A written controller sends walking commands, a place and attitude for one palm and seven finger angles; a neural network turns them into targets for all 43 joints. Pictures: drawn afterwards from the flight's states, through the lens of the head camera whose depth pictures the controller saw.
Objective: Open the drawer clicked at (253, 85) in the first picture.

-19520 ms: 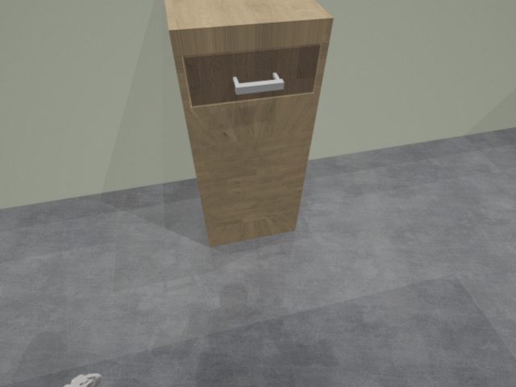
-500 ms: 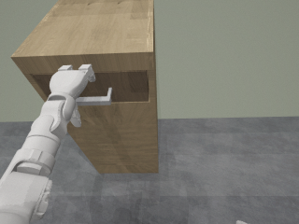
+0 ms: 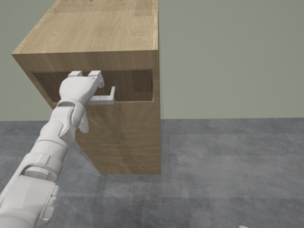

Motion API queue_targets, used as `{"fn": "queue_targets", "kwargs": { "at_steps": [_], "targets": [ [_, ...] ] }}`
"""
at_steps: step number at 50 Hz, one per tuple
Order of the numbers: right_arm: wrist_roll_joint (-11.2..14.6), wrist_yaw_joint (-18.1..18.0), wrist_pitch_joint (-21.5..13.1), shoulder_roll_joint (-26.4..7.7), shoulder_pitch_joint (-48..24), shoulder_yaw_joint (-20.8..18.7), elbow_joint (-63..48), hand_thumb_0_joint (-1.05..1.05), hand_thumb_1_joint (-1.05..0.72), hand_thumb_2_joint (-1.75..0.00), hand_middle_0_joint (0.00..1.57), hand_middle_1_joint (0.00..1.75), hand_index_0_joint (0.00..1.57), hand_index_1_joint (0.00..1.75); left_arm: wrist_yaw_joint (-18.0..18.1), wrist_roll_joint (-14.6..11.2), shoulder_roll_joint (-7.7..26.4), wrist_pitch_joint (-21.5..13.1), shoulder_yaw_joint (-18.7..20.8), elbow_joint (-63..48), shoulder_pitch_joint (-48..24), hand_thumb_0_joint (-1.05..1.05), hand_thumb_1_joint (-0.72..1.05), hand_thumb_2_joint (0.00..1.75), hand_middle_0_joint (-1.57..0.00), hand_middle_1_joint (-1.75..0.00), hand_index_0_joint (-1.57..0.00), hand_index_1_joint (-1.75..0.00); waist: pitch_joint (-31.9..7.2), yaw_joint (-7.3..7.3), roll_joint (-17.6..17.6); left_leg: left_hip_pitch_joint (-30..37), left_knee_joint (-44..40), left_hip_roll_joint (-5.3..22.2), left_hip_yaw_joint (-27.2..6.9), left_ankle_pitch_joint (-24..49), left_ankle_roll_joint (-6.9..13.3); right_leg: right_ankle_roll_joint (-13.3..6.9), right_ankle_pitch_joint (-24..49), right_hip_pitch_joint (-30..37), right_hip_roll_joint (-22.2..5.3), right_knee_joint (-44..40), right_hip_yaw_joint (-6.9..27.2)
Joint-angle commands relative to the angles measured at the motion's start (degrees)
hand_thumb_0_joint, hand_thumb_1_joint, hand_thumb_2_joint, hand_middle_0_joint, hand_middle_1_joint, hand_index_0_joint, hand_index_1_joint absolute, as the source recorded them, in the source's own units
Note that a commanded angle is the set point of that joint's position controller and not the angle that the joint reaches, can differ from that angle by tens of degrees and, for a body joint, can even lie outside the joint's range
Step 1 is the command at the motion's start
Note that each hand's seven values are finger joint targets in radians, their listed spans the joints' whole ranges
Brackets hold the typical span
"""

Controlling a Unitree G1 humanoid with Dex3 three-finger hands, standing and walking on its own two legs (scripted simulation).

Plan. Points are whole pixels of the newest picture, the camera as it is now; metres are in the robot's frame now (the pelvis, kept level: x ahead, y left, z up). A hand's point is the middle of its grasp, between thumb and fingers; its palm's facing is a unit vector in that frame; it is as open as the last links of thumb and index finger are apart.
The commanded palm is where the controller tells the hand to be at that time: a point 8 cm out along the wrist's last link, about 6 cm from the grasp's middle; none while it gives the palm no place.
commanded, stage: lower the fingers behind the handle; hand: left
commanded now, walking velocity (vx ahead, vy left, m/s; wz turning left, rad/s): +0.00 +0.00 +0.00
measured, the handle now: (95, 95) +0.50 +0.21 +0.05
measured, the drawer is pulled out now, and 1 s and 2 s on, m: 0.00 0.00 0.00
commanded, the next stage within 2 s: close the thumb around the handle in 1.24 s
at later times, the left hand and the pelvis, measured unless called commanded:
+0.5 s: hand (90, 109) +0.43 +0.21 +0.05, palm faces -0.02 -0.02 -1.00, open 13.8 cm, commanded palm +0.42 +0.22 +0.11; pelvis +0.00 +0.00 +0.00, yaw +0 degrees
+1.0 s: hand (89, 113) +0.44 +0.22 +0.03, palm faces -0.03 -0.02 -1.00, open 13.9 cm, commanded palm +0.41 +0.22 +0.08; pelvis +0.00 +0.00 -0.01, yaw +0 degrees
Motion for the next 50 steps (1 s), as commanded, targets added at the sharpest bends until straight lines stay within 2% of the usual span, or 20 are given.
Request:
{"fn": "queue_targets", "kwargs": {
  "at_steps": [1, 4, 7, 10, 13, 16, 20, 21, 23, 25, 29, 30, 34, 36, 38, 40, 42, 44, 45, 50],
  "targets": [
    [-0.3, -0.6, -1.8, -7.7, 0.9, -2.6, -5.4, 0.0, -0.9, -0.9, 0.2, 0.3, 0.2, 0.3, 2.2, -0.3, 11.9, -0.4, 5.0, -10.3, -25.6, 0.0, -0.5, 0.3, -0.3, -1.2, -0.3, -1.2, -19.3, -1.39, -3.9, 6.4, -1.6, -0.9, -1.7, 21.6, 0.7, -1.7, 17.5, 11.1, 1.8, -1.5, 0.8],
    [-0.5, -0.8, -1.9, -8.0, 1.3, -2.6, -5.1, 0.0, -0.9, -0.9, 0.2, 0.3, 0.2, 0.3, 2.9, 0.4, 14.3, -1.3, 7.0, -9.8, -25.8, 0.0, -0.5, 0.3, -0.3, -1.2, -0.3, -1.2, -19.7, -1.03, -3.6, 5.1, -1.4, -1.0, -1.7, 21.9, 0.7, -1.8, 18.0, 12.1, 1.7, -1.1, 1.0],
    [-0.5, -0.5, -1.9, -7.5, 1.5, -2.9, -5.1, 0.0, -0.9, -0.9, 0.2, 0.3, 0.2, 0.3, 4.0, 0.7, 11.8, -1.6, 5.6, -9.0, -25.2, 0.0, -0.5, 0.3, -0.3, -1.2, -0.3, -1.2, -19.3, -1.2, -2.6, 5.1, -0.9, -0.9, -1.6, 21.8, 0.5, -1.8, 17.4, 10.1, 1.9, -0.6, 0.8],
    [-0.7, -0.4, -2.1, -7.7, 2.2, -3.1, -4.9, 0.0, -0.9, -0.9, 0.2, 0.3, 0.2, 0.3, 5.2, 1.1, 13.1, -1.8, 7.1, -9.0, -24.6, 0.0, -0.5, 0.3, -0.3, -1.2, -0.3, -1.2, -21.4, -0.86, -2.7, 4.9, -0.5, -0.9, -1.6, 22.5, 0.5, -1.9, 18.2, 11.0, 2.0, 0.0, 1.0],
    [-0.7, -0.3, -2.1, -7.7, 2.5, -3.2, -4.4, 0.0, -0.9, -0.9, 0.2, 0.3, 0.2, 0.3, 6.2, 1.4, 12.3, -1.1, 6.6, -7.1, -24.4, 0.0, -0.5, 0.3, -0.3, -1.2, -0.3, -1.2, -20.2, -1.49, -3.6, 4.1, -0.1, -0.8, -1.5, 22.7, 0.5, -1.8, 18.9, 10.1, 2.1, 0.2, 0.7],
    [-0.7, -0.4, -2.1, -7.9, 2.5, -3.2, -4.4, 0.0, -0.9, -0.9, 0.2, 0.3, 0.2, 0.3, 7.0, 1.6, 14.6, -0.7, 8.7, -5.9, -23.3, 0.0, -0.5, 0.3, -0.3, -1.2, -0.3, -1.2, -20.5, -1.05, -3.8, 2.6, -0.1, -1.0, -1.1, 21.3, 0.7, -1.7, 18.8, 11.2, 2.0, 0.2, 1.2],
    [-0.8, -0.3, -2.3, -7.7, 2.8, -3.6, -4.7, 0.0, -0.9, -0.9, 0.2, 0.3, 0.2, 0.3, 7.3, 1.9, 13.1, -1.2, 7.6, -7.7, -22.2, 0.0, -0.5, 0.3, -0.3, -1.2, -0.3, -1.2, -22.9, -1.02, -2.1, 3.5, 0.6, -1.0, -1.2, 23.4, 0.7, -1.8, 20.4, 11.5, 2.0, 0.9, 1.2],
    [-0.8, -0.2, -2.3, -7.7, 2.6, -3.6, -4.7, 0.0, -0.9, -0.9, 0.2, 0.3, 0.2, 0.3, 7.3, 1.5, 11.5, -1.0, 6.6, -6.7, -21.2, 0.0, -0.5, 0.3, -0.3, -1.2, -0.3, -1.2, -20.9, -1.46, -2.8, 3.2, 0.7, -0.9, -1.0, 22.9, 0.7, -1.7, 20.3, 10.5, 2.1, 0.5, 1.0],
    [-0.6, -0.5, -2.3, -8.1, 2.8, -3.4, -4.4, 0.0, -0.9, -0.9, 0.2, 0.3, 0.2, 0.3, 7.3, 1.5, 13.4, -0.8, 7.8, -5.2, -21.8, 0.0, -0.5, 0.3, -0.3, -1.2, -0.3, -1.2, -19.3, -1.72, -4.2, 1.4, 0.4, -1.1, -1.0, 19.7, 0.9, -1.5, 18.2, 10.2, 2.0, 0.1, 1.2],
    [-0.5, -0.8, -2.4, -8.2, 2.9, -3.2, -4.2, 0.0, -0.9, -0.9, 0.2, 0.3, 0.2, 0.3, 7.4, 1.8, 13.1, -0.8, 6.8, -3.8, -23.5, 0.0, -0.5, 0.3, -0.3, -1.2, -0.3, -1.2, -18.1, -2.62, -4.3, 0.3, 0.5, -1.2, -1.0, 17.1, 1.1, -1.4, 16.1, 9.0, 1.9, -0.2, 1.4],
    [-1.1, -1.0, -2.8, -7.9, 3.9, -3.7, -4.3, 0.0, -0.9, -0.9, 0.2, 0.3, 0.2, 0.3, 8.2, 2.4, 13.9, -2.9, 7.8, -6.7, -24.8, 0.0, -0.5, 0.3, -0.3, -1.2, -0.3, -1.2, -23.4, -2.19, -1.7, 2.5, 1.9, -1.3, -1.4, 21.0, 0.9, -1.7, 18.8, 9.9, 2.1, 1.3, 1.5],
    [-1.1, -0.8, -2.8, -7.7, 3.9, -3.8, -4.3, 0.0, -0.9, -0.9, 0.2, 0.3, 0.2, 0.3, 8.3, 2.0, 12.0, -3.1, 6.7, -6.1, -23.7, 0.0, -0.5, 0.3, -0.3, -1.2, -0.3, -1.2, -22.8, -2.43, -1.0, 2.6, 2.3, -1.3, -1.2, 21.2, 0.9, -1.6, 19.2, 8.9, 2.1, 1.3, 1.5],
    [-1.2, -0.5, -2.7, -8.0, 4.5, -3.8, -3.6, 0.0, -0.9, -0.9, 0.2, 0.3, 0.2, 0.3, 9.3, 2.3, 12.7, -3.0, 8.0, -3.0, -21.9, 0.0, -0.5, 0.3, -0.3, -1.2, -0.3, -1.2, -21.4, -2.46, -3.9, 0.3, 2.7, -1.2, -1.5, 20.7, 0.8, -1.6, 18.8, 8.1, 2.3, 1.8, 1.1],
    [-1.2, -0.4, -2.6, -8.0, 4.4, -3.9, -3.6, 0.0, -0.9, -0.9, 0.2, 0.3, 0.2, 0.3, 9.9, 2.6, 12.7, -2.9, 7.7, -3.6, -22.2, 0.0, -0.5, 0.3, -0.3, -1.2, -0.3, -1.2, -22.0, -2.37, -2.1, 0.3, 3.0, -1.3, -1.3, 20.2, 0.8, -1.6, 18.5, 7.4, 2.2, 2.1, 1.3],
    [-1.3, -0.2, -2.6, -7.9, 4.5, -4.0, -3.5, 0.0, -0.9, -0.9, 0.2, 0.3, 0.2, 0.3, 10.4, 2.8, 11.4, -2.7, 6.9, -3.5, -22.3, 0.0, -0.5, 0.3, -0.3, -1.2, -0.3, -1.2, -21.7, -2.64, -2.1, 0.3, 3.4, -1.2, -1.4, 20.4, 0.7, -1.6, 18.4, 6.4, 2.3, 2.4, 1.1],
    [-1.2, -0.3, -2.6, -8.2, 4.8, -3.8, -3.4, 0.0, -0.9, -0.9, 0.2, 0.3, 0.2, 0.3, 10.8, 2.8, 13.4, -2.2, 8.4, -1.2, -21.5, 0.0, -0.5, 0.3, -0.3, -1.2, -0.3, -1.2, -20.9, -2.61, -3.8, -1.6, 3.4, -1.2, -1.4, 18.7, 0.8, -1.5, 17.5, 6.8, 2.3, 2.4, 1.2],
    [-1.2, -0.4, -2.6, -8.1, 4.8, -3.8, -3.3, 0.0, -0.9, -0.9, 0.2, 0.3, 0.2, 0.3, 11.1, 3.3, 12.6, -1.8, 7.5, -0.3, -22.6, 0.0, -0.5, 0.3, -0.3, -1.2, -0.3, -1.2, -20.1, -3.2, -3.2, -1.9, 3.5, -1.2, -1.4, 17.4, 0.9, -1.6, 16.2, 5.4, 2.3, 2.3, 1.1],
    [-1.3, -0.5, -2.6, -8.2, 4.9, -3.8, -3.6, 0.0, -0.9, -0.9, 0.2, 0.3, 0.2, 0.3, 11.4, 3.3, 14.0, -2.2, 8.5, -2.1, -24.4, 0.0, -0.5, 0.3, -0.3, -1.2, -0.3, -1.2, -22.1, -2.9, -1.7, -1.1, 3.7, -1.2, -1.7, 18.2, 0.8, -1.8, 15.7, 5.6, 2.4, 2.7, 1.1],
    [-1.3, -0.4, -2.7, -8.1, 5.1, -3.8, -3.5, 0.0, -0.9, -0.9, 0.2, 0.3, 0.2, 0.3, 11.5, 3.2, 13.1, -2.1, 7.5, -2.5, -25.5, 0.0, -0.5, 0.3, -0.3, -1.2, -0.3, -1.2, -22.8, -3.33, -1.0, -0.4, 3.8, -1.1, -1.7, 18.1, 0.9, -1.6, 15.8, 5.4, 2.4, 2.7, 1.2],
    [-1.3, -0.7, -2.8, -8.3, 5.7, -3.8, -3.3, 0.0, -0.9, -0.9, 0.2, 0.3, 0.2, 0.3, 11.0, 2.9, 13.7, -1.7, 8.0, -0.7, -25.1, 0.0, -0.5, 0.3, -0.3, -1.2, -0.3, -1.2, -23.0, -3.42, -1.8, -1.0, 4.1, -1.0, -1.7, 18.4, 0.9, -1.5, 16.4, 5.6, 2.4, 2.9, 1.2]
  ]
}}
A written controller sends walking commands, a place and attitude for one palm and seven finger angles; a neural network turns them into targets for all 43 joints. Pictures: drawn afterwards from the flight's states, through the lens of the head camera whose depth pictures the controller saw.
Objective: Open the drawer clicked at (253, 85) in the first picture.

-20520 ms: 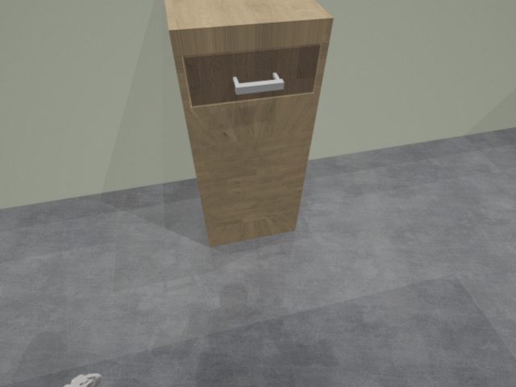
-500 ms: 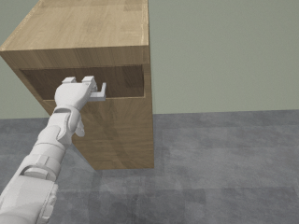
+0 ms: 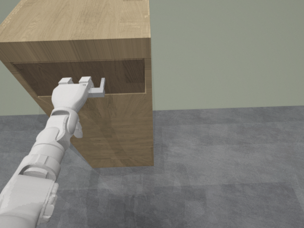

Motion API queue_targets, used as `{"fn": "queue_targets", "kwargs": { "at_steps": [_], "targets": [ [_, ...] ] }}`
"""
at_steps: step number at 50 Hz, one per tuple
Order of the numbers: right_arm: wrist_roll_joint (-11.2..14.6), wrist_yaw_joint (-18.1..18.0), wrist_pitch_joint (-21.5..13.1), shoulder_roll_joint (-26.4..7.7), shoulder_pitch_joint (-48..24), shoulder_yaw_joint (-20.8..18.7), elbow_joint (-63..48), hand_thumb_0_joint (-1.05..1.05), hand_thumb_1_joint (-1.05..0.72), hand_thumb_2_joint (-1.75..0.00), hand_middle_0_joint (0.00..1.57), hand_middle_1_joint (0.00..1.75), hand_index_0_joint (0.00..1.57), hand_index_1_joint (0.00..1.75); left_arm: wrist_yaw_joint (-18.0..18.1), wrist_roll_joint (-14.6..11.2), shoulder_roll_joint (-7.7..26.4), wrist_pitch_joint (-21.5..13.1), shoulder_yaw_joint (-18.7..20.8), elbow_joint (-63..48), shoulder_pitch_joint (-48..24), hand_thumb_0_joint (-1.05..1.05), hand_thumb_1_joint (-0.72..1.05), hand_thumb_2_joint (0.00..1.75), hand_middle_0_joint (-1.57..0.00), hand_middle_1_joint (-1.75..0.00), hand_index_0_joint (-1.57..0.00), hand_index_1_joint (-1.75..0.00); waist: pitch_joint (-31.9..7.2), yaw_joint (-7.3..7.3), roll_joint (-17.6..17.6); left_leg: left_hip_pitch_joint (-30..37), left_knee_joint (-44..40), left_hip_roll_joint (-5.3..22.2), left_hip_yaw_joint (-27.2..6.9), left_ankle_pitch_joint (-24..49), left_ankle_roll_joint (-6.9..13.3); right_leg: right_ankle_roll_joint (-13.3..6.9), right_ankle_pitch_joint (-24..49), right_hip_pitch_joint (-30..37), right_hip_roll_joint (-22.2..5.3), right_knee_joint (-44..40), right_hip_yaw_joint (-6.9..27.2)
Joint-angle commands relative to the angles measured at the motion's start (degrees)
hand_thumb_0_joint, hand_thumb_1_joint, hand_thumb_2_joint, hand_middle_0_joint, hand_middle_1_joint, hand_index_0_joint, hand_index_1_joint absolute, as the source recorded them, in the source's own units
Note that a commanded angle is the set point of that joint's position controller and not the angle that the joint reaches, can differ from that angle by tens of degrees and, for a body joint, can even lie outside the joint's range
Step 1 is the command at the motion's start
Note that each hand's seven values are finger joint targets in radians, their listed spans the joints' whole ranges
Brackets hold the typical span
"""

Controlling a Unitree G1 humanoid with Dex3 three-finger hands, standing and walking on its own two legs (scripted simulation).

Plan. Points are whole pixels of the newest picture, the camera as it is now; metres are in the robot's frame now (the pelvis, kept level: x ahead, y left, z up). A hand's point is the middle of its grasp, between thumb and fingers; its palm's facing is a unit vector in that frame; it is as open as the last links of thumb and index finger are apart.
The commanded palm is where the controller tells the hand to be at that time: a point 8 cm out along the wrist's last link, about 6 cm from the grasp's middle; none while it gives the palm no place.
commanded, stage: lower the fingers behind the handle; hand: left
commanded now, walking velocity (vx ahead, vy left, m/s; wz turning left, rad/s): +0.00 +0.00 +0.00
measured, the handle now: (83, 87) +0.50 +0.21 +0.06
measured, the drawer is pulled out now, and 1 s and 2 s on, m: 0.00 0.00 0.10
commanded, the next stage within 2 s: close the thumb around the handle in 0.24 s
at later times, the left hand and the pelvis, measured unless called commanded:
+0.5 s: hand (81, 106) +0.45 +0.22 +0.04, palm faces -0.03 -0.02 -1.00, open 13.2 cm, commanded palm +0.42 +0.22 +0.10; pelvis +0.00 +0.01 +0.00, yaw +0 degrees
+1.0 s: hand (80, 106) +0.45 +0.22 +0.04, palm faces -0.03 -0.02 -1.00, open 5.4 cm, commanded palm +0.42 +0.22 +0.10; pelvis +0.01 +0.00 +0.00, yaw +0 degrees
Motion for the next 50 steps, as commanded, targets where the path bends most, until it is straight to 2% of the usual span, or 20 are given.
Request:
{"fn": "queue_targets", "kwargs": {
  "at_steps": [1, 7, 10, 11, 14, 17, 20, 23, 25, 27, 28, 30, 31, 34, 36, 42, 45, 47, 49, 50],
  "targets": [
    [-0.2, -0.7, -1.7, -8.3, 3.9, -2.9, -4.5, 0.0, -0.9, -0.9, 0.2, 0.3, 0.2, 0.3, 1.7, -0.4, 14.4, -0.1, 5.0, -10.8, -24.3, 0.0, -0.5, 0.3, -0.3, -1.2, -0.3, -1.2, -21.4, -0.61, -1.9, 8.2, -3.0, -1.6, -1.9, 21.5, 0.7, -1.6, 18.0, 14.0, 2.1, -2.3, 0.9],
    [-0.3, -0.2, -1.7, -8.2, 4.2, -3.2, -4.4, 0.0, -0.9, -0.9, 0.2, 0.3, 0.2, 0.3, 2.0, -0.5, 11.3, -0.5, 2.8, -12.1, -25.0, 0.0, -0.5, 0.3, -0.3, -1.2, -0.3, -1.2, -20.7, -1.01, -0.9, 9.7, -2.8, -1.2, -2.4, 23.1, 0.4, -1.7, 17.3, 11.6, 2.4, -2.2, 0.3],
    [-0.4, -0.1, -1.4, -8.2, 4.3, -3.1, -4.5, 0.0, -0.9, -0.9, 0.2, 0.3, 0.2, 0.3, 2.3, -0.3, 13.1, -0.1, 4.7, -11.6, -22.9, 0.0, -0.5, 0.3, -0.3, -1.2, -0.3, -1.2, -21.7, 0.01, 0.1, 9.5, -2.7, -1.2, -2.4, 25.1, 0.2, -1.9, 18.4, 12.7, 2.4, -1.6, 0.3],
    [-0.3, 0.0, -1.4, -8.2, 4.1, -3.1, -4.4, 0.0, -0.9, -0.9, 0.2, 0.3, 0.2, 0.3, 2.4, -0.3, 11.1, 0.5, 2.9, -10.5, -23.5, 0.0, -0.5, 0.3, -0.3, -1.2, -0.3, -1.2, -19.6, -0.97, -1.5, 9.1, -2.8, -1.1, -2.5, 23.8, 0.3, -1.8, 17.5, 11.4, 2.5, -2.0, 0.1],
    [-0.4, -0.1, -1.4, -8.6, 4.1, -3.0, -4.4, 0.0, -0.9, -0.9, 0.2, 0.3, 0.2, 0.3, 2.8, 0.0, 14.1, 0.8, 5.2, -11.6, -25.2, 0.0, -0.5, 0.3, -0.3, -1.2, -0.3, -1.2, -21.6, -0.42, -1.4, 9.0, -3.0, -1.2, -2.4, 23.0, 0.4, -1.9, 17.2, 13.0, 2.4, -2.0, 0.5],
    [-0.4, 0.2, -1.6, -8.1, 4.3, -3.3, -4.4, 0.0, -0.9, -0.9, 0.2, 0.3, 0.2, 0.3, 2.8, -0.2, 9.7, 1.1, 2.1, -12.5, -25.2, 0.0, -0.5, 0.3, -0.3, -1.2, -0.3, -1.2, -21.7, -0.75, 0.7, 11.3, -2.6, -0.8, -2.6, 26.3, 0.0, -1.9, 18.1, 11.2, 2.5, -1.7, -0.1],
    [-0.3, 0.1, -1.3, -8.4, 4.2, -2.9, -4.4, 0.0, -0.9, -0.9, 0.2, 0.3, 0.2, 0.3, 2.2, -0.6, 11.3, 1.8, 3.2, -10.4, -23.6, 0.0, -0.33, 0.37, -0.31, -1.22, -0.31, -1.22, -20.6, -0.73, -2.3, 9.4, -3.0, -1.0, -2.4, 24.4, 0.3, -1.7, 18.3, 12.7, 2.4, -2.0, 0.1],
    [-0.3, -0.1, -1.3, -8.4, 3.7, -2.8, -4.7, 0.0, -0.9, -0.9, 0.2, 0.3, 0.2, 0.3, 1.9, -0.3, 11.2, 2.0, 2.7, -10.7, -24.5, 0.0, -0.16, 0.44, -0.32, -1.24, -0.32, -1.24, -19.4, -0.95, -1.8, 8.8, -3.3, -1.2, -2.2, 22.3, 0.5, -1.8, 17.3, 12.4, 2.3, -2.5, 0.3],
    [-0.3, -0.4, -1.4, -8.4, 3.8, -2.8, -4.9, 0.0, -0.9, -0.9, 0.2, 0.3, 0.2, 0.3, 1.9, -0.1, 13.5, 1.4, 4.4, -11.4, -24.6, 0.0, -0.05, 0.49, -0.33, -1.25, -0.33, -1.25, -20.8, -0.42, -1.5, 8.8, -3.3, -1.3, -2.0, 22.0, 0.6, -1.7, 17.4, 13.7, 2.2, -2.5, 0.7],
    [-0.3, -0.6, -1.5, -8.3, 3.8, -2.8, -4.7, 0.0, -0.9, -0.9, 0.2, 0.3, 0.2, 0.3, 1.7, -0.3, 12.3, 1.3, 3.4, -11.1, -25.0, 0.0, 0.06, 0.54, -0.34, -1.26, -0.34, -1.26, -19.9, -0.9, -1.3, 8.8, -3.2, -1.3, -1.9, 22.0, 0.6, -1.7, 17.7, 12.9, 2.2, -2.5, 0.6],
    [-0.3, -0.6, -1.5, -8.3, 4.0, -2.8, -4.7, 0.0, -0.9, -0.9, 0.2, 0.3, 0.2, 0.3, 1.7, -0.1, 13.8, 1.2, 4.7, -10.9, -24.3, 0.0, 0.12, 0.56, -0.34, -1.27, -0.34, -1.27, -20.9, -0.3, -1.8, 8.7, -3.2, -1.4, -1.9, 22.4, 0.6, -1.7, 18.1, 13.9, 2.2, -2.2, 0.6],
    [-0.4, -0.5, -1.5, -8.1, 3.7, -2.9, -5.1, 0.0, -0.9, -0.9, 0.2, 0.3, 0.2, 0.3, 1.5, -0.4, 11.6, 0.8, 3.1, -12.1, -23.8, 0.0, 0.23, 0.61, -0.35, -1.28, -0.35, -1.28, -22.0, -0.52, 0.1, 10.0, -2.8, -1.3, -1.9, 24.6, 0.5, -1.8, 19.4, 13.7, 2.2, -2.1, 0.6],
    [-0.4, -0.4, -1.5, -8.1, 4.0, -3.0, -4.8, 0.0, -0.9, -0.9, 0.2, 0.3, 0.2, 0.3, 1.4, -0.5, 11.3, 0.8, 3.1, -11.4, -23.2, 0.0, 0.28, 0.64, -0.36, -1.28, -0.36, -1.28, -21.0, -0.67, -1.2, 9.7, -2.7, -1.2, -1.9, 24.3, 0.5, -1.7, 19.4, 13.3, 2.3, -2.2, 0.4],
    [-0.3, -0.5, -1.4, -8.3, 4.0, -2.8, -5.0, 0.0, -0.9, -0.9, 0.2, 0.3, 0.2, 0.3, 1.2, -0.4, 13.0, 0.7, 4.4, -11.1, -22.9, 0.0, 0.45, 0.71, -0.37, -1.3, -0.37, -1.3, -20.7, -0.52, -1.8, 8.7, -2.7, -1.4, -2.0, 24.3, 0.5, -1.7, 19.6, 14.0, 2.2, -2.1, 0.6],
    [-0.3, -0.2, -1.5, -8.0, 3.9, -3.1, -5.0, 0.0, -0.9, -0.9, 0.2, 0.3, 0.2, 0.3, 1.3, -0.5, 10.7, 0.5, 2.7, -12.9, -23.3, 0.0, 0.56, 0.76, -0.38, -1.31, -0.38, -1.31, -21.5, -0.45, -0.5, 10.2, -2.5, -1.3, -2.0, 25.3, 0.5, -1.7, 19.7, 13.3, 2.3, -1.9, 0.4],
    [-0.5, 0.0, -1.1, -8.1, 3.8, -3.2, -4.8, 0.0, -0.9, -0.9, 0.2, 0.3, 0.2, 0.3, 1.5, -0.7, 11.2, 0.8, 3.5, -13.6, -21.5, 0.0, 0.9, 0.9, -0.4, -1.35, -0.4, -1.35, -22.0, -0.2, -1.2, 10.5, -2.1, -1.2, -1.9, 27.9, 0.4, -1.6, 22.4, 14.2, 2.3, -1.7, 0.4],
    [-0.3, -0.1, -0.9, -8.2, 3.4, -3.0, -4.9, 0.0, -0.9, -0.9, 0.2, 0.3, 0.2, 0.3, 1.5, -0.4, 12.6, 1.2, 4.4, -13.3, -21.4, 0.0, 0.9, 0.9, -0.4, -1.35, -0.4, -1.35, -21.3, -0.13, -1.4, 9.4, -2.5, -1.3, -1.9, 26.7, 0.4, -1.7, 21.9, 14.7, 2.2, -1.7, 0.5],
    [-0.3, 0.1, -1.0, -8.0, 3.3, -3.2, -5.0, 0.0, -0.9, -0.9, 0.2, 0.3, 0.2, 0.3, 1.5, -0.5, 9.6, 1.3, 2.1, -14.2, -21.9, 0.0, 0.9, 0.9, -0.4, -1.35, -0.4, -1.35, -20.9, -0.38, -0.2, 10.8, -2.5, -1.2, -2.0, 27.2, 0.3, -1.8, 20.9, 13.2, 2.3, -1.9, 0.2],
    [-0.4, -0.1, -1.0, -8.2, 3.4, -3.1, -4.8, 0.0, -0.9, -0.9, 0.2, 0.3, 0.2, 0.3, 1.4, -0.6, 11.6, 1.4, 3.8, -13.3, -21.5, 0.0, 0.9, 0.9, -0.4, -1.35, -0.4, -1.35, -21.3, -0.34, -2.4, 10.3, -2.7, -1.2, -2.1, 26.5, 0.4, -1.7, 20.9, 14.6, 2.3, -2.1, 0.4],
    [-0.3, -0.1, -1.0, -8.1, 3.3, -3.0, -5.1, 0.0, -0.9, -0.9, 0.2, 0.3, 0.2, 0.3, 1.3, -0.7, 11.3, 1.3, 3.3, -13.7, -21.7, 0.0, 0.9, 0.9, -0.4, -1.35, -0.4, -1.35, -21.1, -0.18, -1.0, 10.2, -2.8, -1.3, -2.0, 26.0, 0.4, -1.7, 20.9, 14.4, 2.2, -2.1, 0.5]
  ]
}}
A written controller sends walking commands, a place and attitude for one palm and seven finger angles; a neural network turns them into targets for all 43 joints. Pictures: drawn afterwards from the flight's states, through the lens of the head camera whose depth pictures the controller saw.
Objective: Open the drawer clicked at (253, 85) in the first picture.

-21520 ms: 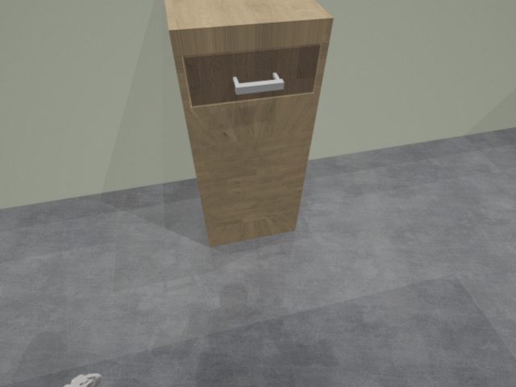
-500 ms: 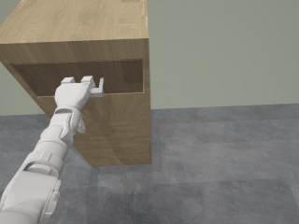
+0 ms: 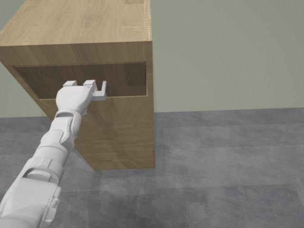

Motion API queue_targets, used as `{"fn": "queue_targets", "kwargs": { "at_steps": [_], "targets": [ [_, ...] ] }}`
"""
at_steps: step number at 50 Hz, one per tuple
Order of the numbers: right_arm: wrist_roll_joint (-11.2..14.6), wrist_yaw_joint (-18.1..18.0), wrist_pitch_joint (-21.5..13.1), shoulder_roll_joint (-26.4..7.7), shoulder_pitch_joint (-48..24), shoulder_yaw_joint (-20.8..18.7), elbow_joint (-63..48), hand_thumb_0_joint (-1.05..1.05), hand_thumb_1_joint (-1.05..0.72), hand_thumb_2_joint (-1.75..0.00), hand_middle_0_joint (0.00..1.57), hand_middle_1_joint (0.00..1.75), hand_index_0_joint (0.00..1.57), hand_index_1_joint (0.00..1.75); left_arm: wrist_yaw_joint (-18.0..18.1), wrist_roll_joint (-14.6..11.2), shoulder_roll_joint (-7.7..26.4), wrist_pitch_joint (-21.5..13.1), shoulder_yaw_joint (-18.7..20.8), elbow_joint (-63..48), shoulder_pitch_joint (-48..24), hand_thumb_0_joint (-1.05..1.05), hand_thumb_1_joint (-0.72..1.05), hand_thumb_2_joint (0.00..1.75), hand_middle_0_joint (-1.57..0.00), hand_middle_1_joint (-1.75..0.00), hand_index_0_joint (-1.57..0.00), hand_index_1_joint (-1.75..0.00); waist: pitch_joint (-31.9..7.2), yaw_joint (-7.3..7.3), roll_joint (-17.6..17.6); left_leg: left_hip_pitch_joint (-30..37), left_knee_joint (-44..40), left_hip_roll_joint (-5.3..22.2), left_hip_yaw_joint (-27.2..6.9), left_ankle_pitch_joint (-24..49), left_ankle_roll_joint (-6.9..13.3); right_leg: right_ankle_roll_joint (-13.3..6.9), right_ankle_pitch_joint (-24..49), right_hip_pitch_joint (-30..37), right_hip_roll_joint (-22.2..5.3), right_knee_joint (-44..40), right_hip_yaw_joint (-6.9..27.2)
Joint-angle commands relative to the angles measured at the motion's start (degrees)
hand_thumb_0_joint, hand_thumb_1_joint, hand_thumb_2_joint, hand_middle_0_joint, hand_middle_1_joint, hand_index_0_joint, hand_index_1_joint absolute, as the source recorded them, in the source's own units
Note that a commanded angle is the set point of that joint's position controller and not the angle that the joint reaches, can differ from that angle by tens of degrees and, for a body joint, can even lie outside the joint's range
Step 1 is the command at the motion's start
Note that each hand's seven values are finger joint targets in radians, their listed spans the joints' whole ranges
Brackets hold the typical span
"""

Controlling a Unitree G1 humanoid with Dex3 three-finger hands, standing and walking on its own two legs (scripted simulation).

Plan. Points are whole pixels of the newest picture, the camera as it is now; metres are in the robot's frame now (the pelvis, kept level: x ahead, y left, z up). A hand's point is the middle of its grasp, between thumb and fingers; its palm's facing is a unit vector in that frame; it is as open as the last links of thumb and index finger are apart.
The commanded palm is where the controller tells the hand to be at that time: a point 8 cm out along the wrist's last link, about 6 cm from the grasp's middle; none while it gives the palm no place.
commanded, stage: close the thumb around the handle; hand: left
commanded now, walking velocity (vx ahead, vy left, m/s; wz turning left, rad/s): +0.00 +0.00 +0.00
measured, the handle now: (84, 90) +0.49 +0.21 +0.06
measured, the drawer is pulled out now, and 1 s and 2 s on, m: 0.00 0.10 0.21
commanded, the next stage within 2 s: pull the drawer open in 0.04 s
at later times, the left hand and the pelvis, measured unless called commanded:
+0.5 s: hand (80, 117) +0.41 +0.21 +0.04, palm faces +0.00 -0.04 -1.00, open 5.4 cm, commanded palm +0.36 +0.21 +0.10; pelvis +0.01 +0.00 +0.00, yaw -1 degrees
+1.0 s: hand (76, 138) +0.34 +0.21 +0.04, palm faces +0.00 -0.06 -1.00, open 5.5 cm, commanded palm +0.31 +0.21 +0.10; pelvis +0.01 -0.01 +0.01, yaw +0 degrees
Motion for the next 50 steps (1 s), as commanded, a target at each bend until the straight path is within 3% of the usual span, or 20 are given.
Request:
{"fn": "queue_targets", "kwargs": {
  "at_steps": [1, 2, 3, 5, 7, 8, 9, 12, 19, 22, 24, 26, 28, 29, 33, 37, 40, 43, 50],
  "targets": [
    [-0.2, -0.6, -1.7, -8.0, 3.0, -2.7, -4.7, 0.0, -0.9, -0.9, 0.2, 0.3, 0.2, 0.3, 2.1, -0.6, 12.6, -0.3, 4.2, -11.7, -24.0, 0.0, 0.9, 0.9, -0.4, -1.35, -0.4, -1.35, -20.3, -0.85, -1.9, 9.4, -2.7, -1.3, -1.8, 26.1, 0.4, -1.9, 21.6, 13.8, 2.1, -2.0, 0.4],
    [-0.1, -0.7, -1.6, -7.9, 3.1, -2.6, -4.8, 0.0, -0.9, -0.9, 0.2, 0.3, 0.2, 0.3, 2.0, -0.6, 13.2, -0.1, 5.0, -10.3, -22.5, 0.0, 0.9, 0.9, -0.4, -1.35, -0.4, -1.35, -19.9, -0.49, -2.7, 8.8, -2.9, -1.4, -1.8, 25.5, 0.5, -1.9, 21.1, 14.0, 2.2, -2.0, 0.3],
    [0.0, -0.7, -1.7, -7.9, 2.8, -2.5, -4.9, 0.0, -0.9, -0.9, 0.2, 0.3, 0.2, 0.3, 1.8, -0.8, 11.5, -0.1, 3.2, -10.4, -23.3, 0.0, 0.9, 0.9, -0.4, -1.35, -0.4, -1.35, -19.2, -1.0, -2.2, 8.7, -3.1, -1.5, -1.8, 24.5, 0.4, -1.8, 20.3, 13.3, 2.1, -2.2, 0.3],
    [-0.2, -0.7, -1.8, -7.9, 3.2, -2.7, -4.8, 0.0, -0.9, -0.9, 0.2, 0.3, 0.2, 0.3, 1.8, -0.5, 12.4, -0.5, 4.1, -11.7, -23.8, 0.0, 0.9, 0.9, -0.4, -1.35, -0.4, -1.35, -21.0, -0.6, -1.2, 10.0, -2.8, -1.3, -1.9, 26.5, 0.4, -1.9, 21.1, 13.6, 2.1, -1.9, 0.4],
    [-0.2, -0.6, -1.8, -7.8, 3.2, -2.8, -4.6, 0.0, -0.9, -0.9, 0.2, 0.3, 0.2, 0.3, 1.8, -0.5, 10.7, -0.6, 2.7, -11.9, -24.1, 0.0, 0.9, 0.9, -0.4, -1.35, -0.4, -1.35, -20.8, -1.09, -1.8, 10.5, -2.6, -1.2, -2.0, 26.9, 0.4, -1.9, 21.4, 13.0, 2.2, -2.0, 0.3],
    [-0.2, -0.6, -1.9, -7.7, 3.2, -2.8, -5.0, 0.0, -0.9, -0.9, 0.2, 0.3, 0.2, 0.3, 1.8, -0.7, 11.2, -0.7, 3.9, -11.8, -21.2, 0.0, 0.9, 0.9, -0.4, -1.35, -0.4, -1.35, -21.4, 0.11, -1.2, 10.3, -2.7, -1.3, -1.8, 27.7, 0.3, -2.0, 21.9, 14.0, 2.2, -1.9, 0.3],
    [-0.3, -0.6, -1.8, -7.9, 3.0, -2.8, -5.0, 0.0, -0.9, -0.9, 0.2, 0.3, 0.2, 0.3, 1.7, -0.7, 12.2, -0.7, 4.7, -11.7, -20.0, 0.0, 0.9, 0.9, -0.4, -1.35, -0.4, -1.35, -22.1, 0.12, -2.2, 10.3, -2.5, -1.3, -1.9, 28.4, 0.3, -2.0, 22.5, 14.9, 2.2, -1.8, 0.4],
    [-0.1, -0.1, -1.8, -7.6, 2.3, -2.9, -5.7, 0.0, -0.9, -0.9, 0.2, 0.3, 0.2, 0.3, 1.4, -1.5, 9.0, -0.9, 2.8, -14.6, -16.4, 0.0, 0.9, 0.9, -0.4, -1.35, -0.4, -1.35, -21.4, 0.68, -1.8, 10.9, -2.7, -1.1, -1.9, 30.0, 0.3, -1.9, 23.4, 14.8, 2.2, -1.8, 0.2],
    [0.2, 0.6, -1.6, -7.7, -0.5, -2.9, -7.6, 0.0, -0.9, -0.9, 0.2, 0.3, 0.2, 0.3, 1.1, -2.4, 9.5, 0.7, 4.4, -24.7, -5.2, 0.0, 0.9, 0.9, -0.4, -1.35, -0.4, -1.35, -22.1, 2.66, -1.5, 12.7, -3.2, -0.6, -1.9, 36.1, 0.1, -1.9, 27.5, 18.2, 2.0, -1.9, 0.3],
    [0.5, 0.7, -1.5, -7.6, -1.6, -2.7, -7.7, 0.0, -0.9, -0.9, 0.2, 0.3, 0.2, 0.3, 1.0, -2.4, 8.9, 2.3, 4.0, -26.7, -2.4, 0.0, 0.9, 0.9, -0.4, -1.35, -0.4, -1.35, -19.1, 2.44, -2.8, 12.6, -3.9, -0.4, -2.1, 34.7, 0.0, -1.8, 25.9, 17.2, 2.2, -2.3, 0.0],
    [0.4, 0.6, -1.6, -7.6, -2.6, -2.6, -8.0, 0.0, -0.9, -0.9, 0.2, 0.3, 0.2, 0.3, 0.9, -2.1, 8.3, 3.0, 3.1, -30.0, -2.9, 0.0, 0.9, 0.9, -0.4, -1.35, -0.4, -1.35, -19.6, 2.34, -1.7, 14.1, -4.0, -0.3, -2.2, 35.4, -0.1, -1.9, 25.2, 17.3, 2.1, -2.5, -0.1],
    [0.3, 0.7, -1.7, -7.3, -3.2, -2.6, -8.3, 0.0, -0.9, -0.9, 0.2, 0.3, 0.2, 0.3, 0.9, -2.3, 8.5, 3.8, 3.8, -32.6, 0.8, 0.0, 0.9, 0.9, -0.4, -1.35, -0.4, -1.35, -20.3, 3.14, -0.6, 15.7, -3.9, -0.2, -2.1, 37.8, -0.3, -1.9, 26.6, 18.0, 2.0, -2.4, 0.0],
    [0.3, 0.6, -1.8, -7.1, -4.3, -2.3, -8.7, 0.0, -0.9, -0.9, 0.2, 0.3, 0.2, 0.3, 0.4, -2.7, 7.8, 4.5, 3.5, -34.0, 3.7, 0.0, 0.9, 0.9, -0.4, -1.35, -0.4, -1.35, -19.1, 3.29, -1.9, 15.0, -4.2, -0.4, -1.9, 36.9, -0.2, -1.8, 27.5, 18.8, 1.9, -2.7, 0.0],
    [0.3, 0.4, -1.8, -7.4, -4.7, -2.1, -8.7, 0.0, -0.9, -0.9, 0.2, 0.3, 0.2, 0.3, 0.3, -2.9, 9.1, 4.7, 4.7, -34.2, 4.2, 0.0, 0.9, 0.9, -0.4, -1.35, -0.4, -1.35, -18.6, 3.21, -3.3, 14.5, -4.5, -0.3, -2.1, 36.1, -0.2, -1.8, 27.0, 19.5, 1.9, -2.8, 0.0],
    [0.2, 0.2, -2.0, -6.7, -6.8, -1.6, -9.6, 0.0, -0.9, -0.9, 0.2, 0.3, 0.2, 0.3, -0.2, -2.6, 7.5, 5.3, 3.3, -38.1, 7.1, 0.0, 0.9, 0.9, -0.4, -1.35, -0.4, -1.35, -17.2, 4.03, -1.0, 15.6, -4.9, -0.5, -1.9, 35.7, -0.3, -1.9, 25.9, 18.9, 1.8, -2.9, -0.1],
    [0.0, 0.0, -2.2, -6.4, -7.9, -1.3, -9.8, 0.0, -0.9, -0.9, 0.2, 0.3, 0.2, 0.3, -0.4, -2.5, 7.0, 5.7, 3.2, -40.0, 8.6, 0.0, 0.9, 0.9, -0.4, -1.35, -0.4, -1.35, -16.0, 3.92, -2.3, 15.9, -5.0, -0.4, -2.0, 34.7, -0.5, -1.9, 25.0, 18.3, 1.8, -3.1, -0.3],
    [-0.1, 0.2, -2.4, -5.9, -9.2, -1.1, -10.6, 0.0, -0.9, -0.9, 0.2, 0.3, 0.2, 0.3, -0.5, -2.3, 5.6, 5.6, 1.9, -43.9, 10.6, 0.0, 0.9, 0.9, -0.4, -1.35, -0.4, -1.35, -17.1, 4.4, -0.4, 17.6, -4.8, -0.4, -2.3, 36.2, -0.7, -2.0, 24.8, 18.4, 1.6, -2.8, -0.2],
    [-0.3, 0.1, -2.6, -5.9, -9.8, -0.8, -10.5, 0.0, -0.9, -0.9, 0.2, 0.3, 0.2, 0.3, -0.7, -2.3, 5.5, 5.9, 1.8, -44.0, 11.2, 0.0, 0.9, 0.9, -0.4, -1.35, -0.4, -1.35, -15.3, 4.24, -3.1, 16.5, -5.1, -0.6, -2.1, 33.5, -0.6, -1.9, 24.4, 18.4, 1.7, -3.2, -0.2],
    [-0.6, -0.1, -2.9, -5.4, -11.6, -0.3, -11.1, 0.0, -0.9, -0.9, 0.2, 0.3, 0.2, 0.3, -1.0, -2.4, 5.8, 6.0, 2.3, -47.4, 15.6, 0.0, 0.9, 0.9, -0.4, -1.35, -0.4, -1.35, -14.9, 5.18, -2.1, 16.3, -5.3, -1.0, -1.9, 32.1, -0.6, -2.0, 24.7, 19.7, 1.4, -3.2, 0.2]
  ]
}}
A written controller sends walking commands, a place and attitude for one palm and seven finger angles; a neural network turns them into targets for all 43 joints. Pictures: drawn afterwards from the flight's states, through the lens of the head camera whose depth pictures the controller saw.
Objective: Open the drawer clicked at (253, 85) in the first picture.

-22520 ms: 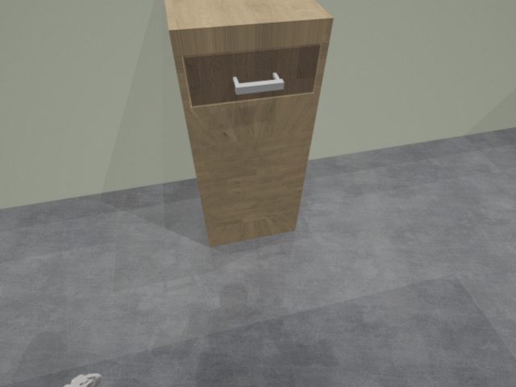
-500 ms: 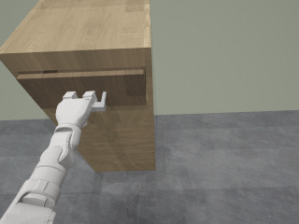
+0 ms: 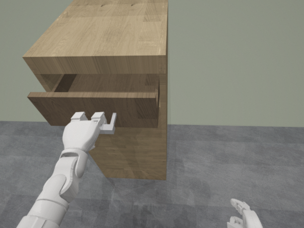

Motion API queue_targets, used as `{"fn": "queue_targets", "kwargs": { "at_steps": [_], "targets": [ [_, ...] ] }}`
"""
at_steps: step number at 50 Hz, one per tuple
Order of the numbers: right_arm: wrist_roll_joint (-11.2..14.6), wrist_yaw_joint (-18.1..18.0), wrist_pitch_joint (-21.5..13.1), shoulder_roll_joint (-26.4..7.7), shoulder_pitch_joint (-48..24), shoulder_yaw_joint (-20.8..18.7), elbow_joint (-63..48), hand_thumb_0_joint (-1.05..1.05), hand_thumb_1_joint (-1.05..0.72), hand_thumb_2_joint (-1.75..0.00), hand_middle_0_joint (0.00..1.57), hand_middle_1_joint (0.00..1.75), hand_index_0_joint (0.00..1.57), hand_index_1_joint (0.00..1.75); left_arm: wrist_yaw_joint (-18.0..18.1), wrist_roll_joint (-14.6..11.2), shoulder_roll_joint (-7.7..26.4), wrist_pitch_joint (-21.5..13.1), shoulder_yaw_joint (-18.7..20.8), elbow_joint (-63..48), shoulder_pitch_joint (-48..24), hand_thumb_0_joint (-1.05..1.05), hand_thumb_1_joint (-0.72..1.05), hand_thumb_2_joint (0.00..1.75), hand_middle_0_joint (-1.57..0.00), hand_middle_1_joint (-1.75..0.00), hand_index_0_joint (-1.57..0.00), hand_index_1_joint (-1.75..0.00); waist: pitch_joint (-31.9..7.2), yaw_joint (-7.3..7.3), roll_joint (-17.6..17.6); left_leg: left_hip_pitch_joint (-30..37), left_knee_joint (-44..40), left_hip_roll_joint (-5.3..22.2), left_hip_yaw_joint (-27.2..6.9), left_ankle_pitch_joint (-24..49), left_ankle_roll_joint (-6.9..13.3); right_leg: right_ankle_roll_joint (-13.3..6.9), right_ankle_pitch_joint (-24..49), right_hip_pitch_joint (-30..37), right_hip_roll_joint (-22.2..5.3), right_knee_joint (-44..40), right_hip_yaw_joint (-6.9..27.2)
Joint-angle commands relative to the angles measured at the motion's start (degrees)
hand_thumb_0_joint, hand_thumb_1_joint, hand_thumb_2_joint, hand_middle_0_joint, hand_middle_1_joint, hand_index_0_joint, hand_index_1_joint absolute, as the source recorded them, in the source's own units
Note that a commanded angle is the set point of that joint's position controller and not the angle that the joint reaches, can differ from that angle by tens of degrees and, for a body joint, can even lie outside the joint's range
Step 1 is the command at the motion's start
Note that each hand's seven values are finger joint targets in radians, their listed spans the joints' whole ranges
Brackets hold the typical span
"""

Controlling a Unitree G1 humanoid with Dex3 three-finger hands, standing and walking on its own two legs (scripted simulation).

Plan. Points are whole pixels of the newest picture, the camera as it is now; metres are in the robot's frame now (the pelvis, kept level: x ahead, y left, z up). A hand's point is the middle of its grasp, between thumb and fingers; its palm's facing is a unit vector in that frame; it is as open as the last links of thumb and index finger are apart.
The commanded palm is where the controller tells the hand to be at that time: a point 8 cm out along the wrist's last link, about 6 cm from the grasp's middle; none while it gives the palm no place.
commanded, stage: pull the drawer open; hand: left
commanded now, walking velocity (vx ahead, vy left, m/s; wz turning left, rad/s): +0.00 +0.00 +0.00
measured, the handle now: (93, 122) +0.38 +0.21 +0.05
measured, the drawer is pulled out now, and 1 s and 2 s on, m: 0.10 0.21 0.30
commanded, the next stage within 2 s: open the thumb to release the handle in 2.00 s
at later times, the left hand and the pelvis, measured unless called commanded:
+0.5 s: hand (84, 163) +0.26 +0.21 +0.03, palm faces +0.02 -0.09 -1.00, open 5.6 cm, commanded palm +0.23 +0.21 +0.09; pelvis +0.00 -0.01 +0.00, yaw -1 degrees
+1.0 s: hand (78, 184) +0.21 +0.21 +0.03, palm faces +0.02 -0.11 -0.99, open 5.6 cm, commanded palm +0.17 +0.21 +0.09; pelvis -0.01 -0.01 +0.00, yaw -1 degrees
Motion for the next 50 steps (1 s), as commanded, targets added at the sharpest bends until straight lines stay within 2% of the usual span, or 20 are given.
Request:
{"fn": "queue_targets", "kwargs": {
  "at_steps": [1, 4, 6, 13, 16, 18, 19, 22, 27, 31, 35, 36, 38, 39, 41, 42, 44, 47, 49, 50],
  "targets": [
    [-0.4, -0.4, -2.6, -6.3, -3.5, -2.1, -7.3, 0.0, -0.9, -0.9, 0.2, 0.3, 0.2, 0.3, 2.2, -0.4, 8.4, -0.3, 5.4, -14.5, -11.4, 0.0, 0.9, 0.9, -0.4, -1.35, -0.4, -1.35, -16.2, 0.02, -3.4, 6.8, -1.4, -1.0, -1.4, 31.2, 0.2, -1.6, 26.1, 11.5, 1.4, -1.4, 0.4],
    [-0.3, -0.7, -2.8, -6.5, -4.3, -2.0, -7.2, 0.0, -0.9, -0.9, 0.2, 0.3, 0.2, 0.3, 2.2, -0.3, 10.1, -0.5, 7.1, -14.7, -9.6, 0.0, 0.9, 0.9, -0.4, -1.35, -0.4, -1.35, -15.0, 0.33, -4.3, 5.8, -1.8, -1.1, -1.2, 28.9, 0.2, -1.6, 24.9, 11.7, 1.5, -1.7, 0.8],
    [-0.5, -0.5, -3.1, -6.0, -4.5, -2.1, -7.5, 0.0, -0.9, -0.9, 0.2, 0.3, 0.2, 0.3, 2.2, -0.5, 8.7, -0.9, 6.1, -16.7, -7.7, 0.0, 0.9, 0.9, -0.4, -1.35, -0.4, -1.35, -15.8, 0.66, -2.7, 6.5, -1.8, -1.1, -1.2, 29.5, 0.2, -1.6, 25.2, 11.8, 1.4, -1.5, 0.8],
    [-0.7, 0.0, -4.0, -6.0, -5.6, -2.0, -8.1, 0.0, -0.9, -0.9, 0.2, 0.3, 0.2, 0.3, 2.7, -0.7, 8.3, -1.0, 6.8, -22.0, -0.1, 0.0, 0.9, 0.9, -0.4, -1.35, -0.4, -1.35, -15.1, 1.32, -4.1, 6.1, -1.9, -0.9, -1.2, 29.6, 0.2, -1.5, 25.9, 12.4, 1.3, -1.2, 1.0],
    [-0.8, 0.4, -4.4, -5.7, -6.4, -2.0, -8.6, 0.0, -0.9, -0.9, 0.2, 0.3, 0.2, 0.3, 3.2, -0.7, 7.0, -0.9, 6.0, -25.4, 3.4, 0.0, 0.9, 0.9, -0.4, -1.35, -0.4, -1.35, -14.6, 1.52, -2.3, 6.9, -1.8, -0.8, -1.2, 30.2, 0.1, -1.6, 25.1, 11.9, 1.3, -1.1, 0.9],
    [-0.9, 0.5, -4.6, -5.7, -6.6, -1.9, -8.5, 0.0, -0.9, -0.9, 0.2, 0.3, 0.2, 0.3, 3.4, -0.7, 6.6, -0.6, 5.8, -26.0, 5.3, 0.0, 0.9, 0.9, -0.4, -1.35, -0.4, -1.35, -14.0, 1.29, -3.4, 6.8, -1.6, -0.7, -1.4, 30.1, 0.1, -1.5, 25.1, 11.5, 1.4, -1.0, 0.8],
    [-0.9, 0.6, -4.6, -5.9, -6.7, -1.9, -8.6, 0.0, -0.9, -0.9, 0.2, 0.3, 0.2, 0.3, 3.5, -0.4, 7.5, -0.5, 6.5, -26.7, 5.4, 0.0, 0.9, 0.9, -0.4, -1.35, -0.4, -1.35, -13.8, 1.29, -3.5, 6.7, -1.7, -0.7, -1.5, 29.9, -0.1, -1.5, 24.4, 11.6, 1.4, -1.2, 1.0],
    [-1.2, 0.8, -5.0, -5.4, -7.2, -1.8, -8.8, 0.0, -0.9, -0.9, 0.2, 0.3, 0.2, 0.3, 3.9, -0.2, 6.1, -0.4, 5.3, -29.6, 8.2, 0.0, 0.9, 0.9, -0.4, -1.35, -0.4, -1.35, -13.8, 1.52, -2.6, 7.4, -1.4, -0.7, -1.4, 29.9, 0.1, -1.5, 24.3, 11.0, 1.4, -0.9, 0.9],
    [-1.3, 0.5, -5.0, -5.3, -8.2, -1.2, -8.6, 0.0, -0.9, -0.9, 0.2, 0.3, 0.2, 0.3, 4.0, 0.0, 7.5, -0.2, 6.4, -29.6, 9.4, 0.0, 0.9, 0.9, -0.4, -1.35, -0.4, -1.35, -11.0, 1.52, -4.5, 5.8, -1.9, -1.2, -1.4, 24.3, 0.2, -1.4, 21.4, 10.7, 1.3, -1.6, 1.1],
    [-1.3, -0.1, -4.9, -5.0, -9.0, -0.9, -8.4, 0.0, -0.9, -0.9, 0.2, 0.3, 0.2, 0.3, 4.1, 0.0, 9.5, -0.3, 8.4, -29.5, 10.1, 0.0, 0.9, 0.9, -0.4, -1.35, -0.4, -1.35, -9.5, 1.91, -3.5, 5.3, -2.4, -1.5, -1.1, 22.0, 0.2, -1.5, 20.3, 11.1, 1.3, -2.3, 1.5],
    [-1.5, 0.1, -5.0, -4.6, -9.4, -0.5, -8.5, 0.0, -0.9, -0.9, 0.2, 0.3, 0.2, 0.3, 3.8, 0.4, 8.5, -0.5, 7.4, -31.4, 11.3, 0.0, 0.9, 0.9, -0.4, -1.35, -0.4, -1.35, -10.3, 2.02, -2.7, 6.2, -2.4, -1.4, -1.2, 23.1, 0.0, -1.5, 20.4, 11.0, 1.3, -2.2, 1.6],
    [-1.5, 0.1, -5.2, -4.4, -9.3, -0.8, -8.7, 0.0, -0.9, -0.9, 0.2, 0.3, 0.2, 0.3, 3.8, -0.2, 8.2, -0.7, 7.9, -31.9, 13.6, 0.0, 0.9, 0.9, -0.4, -1.35, -0.4, -1.35, -10.7, 2.62, -3.0, 6.5, -2.4, -1.3, -1.2, 24.0, 0.0, -1.5, 21.2, 11.9, 1.4, -2.2, 1.5],
    [-1.5, 0.3, -5.3, -4.4, -9.7, -0.5, -8.9, 0.0, -0.9, -0.9, 0.2, 0.3, 0.2, 0.3, 3.7, -0.5, 7.9, -0.9, 7.8, -32.6, 16.0, 0.0, 0.9, 0.9, -0.4, -1.35, -0.4, -1.35, -10.2, 2.65, -3.6, 6.1, -2.5, -1.5, -1.2, 23.2, 0.1, -1.4, 21.5, 12.0, 1.4, -2.3, 1.7],
    [-1.4, 0.3, -5.3, -4.6, -9.9, -0.4, -9.1, 0.0, -0.9, -0.9, 0.2, 0.3, 0.2, 0.3, 3.6, -0.4, 9.0, -0.9, 9.0, -32.8, 17.5, 0.0, 0.9, 0.9, -0.4, -1.35, -0.4, -1.35, -10.1, 2.93, -2.7, 6.1, -2.6, -1.5, -1.2, 23.5, -0.1, -1.5, 21.4, 12.4, 1.5, -2.5, 2.1],
    [-1.5, 0.4, -5.4, -4.2, -10.0, -0.3, -9.1, 0.0, -0.9, -0.9, 0.2, 0.3, 0.2, 0.3, 3.8, -0.7, 9.2, -1.2, 10.0, -33.1, 20.1, 0.0, 0.9, 0.9, -0.4, -1.35, -0.4, -1.35, -9.3, 3.24, -4.0, 5.3, -2.5, -1.5, -1.0, 23.5, 0.0, -1.5, 22.6, 12.8, 1.5, -2.3, 2.2],
    [-1.6, 0.6, -5.5, -4.4, -10.2, -0.2, -9.3, 0.0, -0.9, -0.9, 0.2, 0.3, 0.2, 0.3, 3.9, -0.6, 8.6, -1.3, 9.3, -34.4, 20.2, 0.0, 0.9, 0.9, -0.4, -1.35, -0.4, -1.35, -8.8, 2.99, -3.6, 5.2, -2.7, -1.5, -1.1, 22.9, 0.0, -1.4, 22.5, 12.4, 1.3, -2.4, 2.4],
    [-1.6, 0.8, -5.5, -4.4, -10.5, -0.2, -9.7, 0.0, -0.9, -0.9, 0.2, 0.3, 0.2, 0.3, 4.2, -0.6, 8.9, -1.5, 10.2, -35.9, 23.9, 0.0, 0.9, 0.9, -0.4, -1.35, -0.4, -1.35, -9.4, 3.65, -2.1, 5.6, -2.7, -1.5, -1.0, 24.0, -0.2, -1.6, 22.7, 12.9, 1.5, -2.3, 2.7],
    [-1.7, 1.2, -5.7, -4.2, -10.3, -0.3, -9.9, 0.0, -0.9, -0.9, 0.2, 0.3, 0.2, 0.3, 4.9, -0.5, 8.0, -1.6, 9.8, -38.1, 27.0, 0.0, 0.9, 0.9, -0.4, -1.35, -0.4, -1.35, -8.9, 3.67, -2.5, 5.3, -2.4, -1.2, -1.2, 24.1, -0.2, -1.5, 22.0, 11.9, 1.4, -1.8, 2.3],
    [-1.7, 1.1, -5.8, -4.4, -10.4, -0.4, -10.0, 0.0, -0.9, -0.9, 0.2, 0.3, 0.2, 0.3, 5.6, -0.5, 10.0, -1.8, 12.1, -38.7, 29.3, 0.0, 0.9, 0.9, -0.4, -1.35, -0.4, -1.35, -9.2, 3.78, -2.9, 5.4, -2.1, -1.1, -1.2, 24.2, -0.5, -1.6, 22.8, 12.3, 1.6, -1.8, 3.0],
    [-1.8, 1.3, -5.8, -4.3, -10.4, -0.2, -10.0, 0.0, -0.9, -0.9, 0.2, 0.3, 0.2, 0.3, 5.8, -0.3, 9.4, -1.8, 11.6, -39.8, 29.8, 0.0, 0.9, 0.9, -0.4, -1.35, -0.4, -1.35, -8.9, 3.61, -2.9, 5.1, -1.9, -1.1, -1.2, 24.2, -0.4, -1.5, 23.0, 11.7, 1.3, -1.6, 3.0]
  ]
}}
